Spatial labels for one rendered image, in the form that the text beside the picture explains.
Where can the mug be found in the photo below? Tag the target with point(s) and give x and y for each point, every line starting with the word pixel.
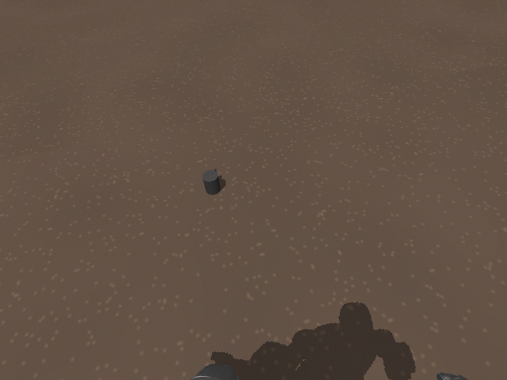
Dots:
pixel 211 182

